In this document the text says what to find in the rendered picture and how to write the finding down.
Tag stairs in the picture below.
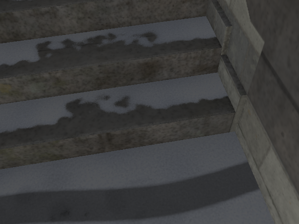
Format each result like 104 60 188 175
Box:
0 0 235 170

